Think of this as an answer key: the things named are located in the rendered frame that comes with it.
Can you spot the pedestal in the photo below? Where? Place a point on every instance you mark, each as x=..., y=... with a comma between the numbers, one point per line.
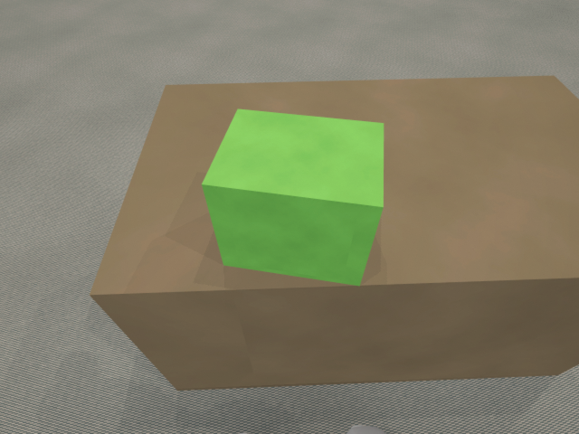
x=473, y=272

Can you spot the carton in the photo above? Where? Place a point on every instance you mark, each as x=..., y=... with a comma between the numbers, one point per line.
x=297, y=195

